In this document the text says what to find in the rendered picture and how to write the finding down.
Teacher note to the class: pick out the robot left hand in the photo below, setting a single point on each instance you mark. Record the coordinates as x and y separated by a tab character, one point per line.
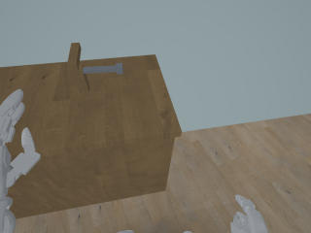
11	111

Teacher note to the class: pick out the tap lever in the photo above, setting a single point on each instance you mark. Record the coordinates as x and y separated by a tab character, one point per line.
104	69

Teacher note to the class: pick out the counter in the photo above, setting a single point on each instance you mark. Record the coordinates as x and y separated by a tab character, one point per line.
101	136

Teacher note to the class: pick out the robot left forearm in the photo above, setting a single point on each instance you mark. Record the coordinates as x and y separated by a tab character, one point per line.
7	218

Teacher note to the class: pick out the robot right hand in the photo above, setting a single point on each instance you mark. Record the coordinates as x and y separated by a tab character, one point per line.
253	222

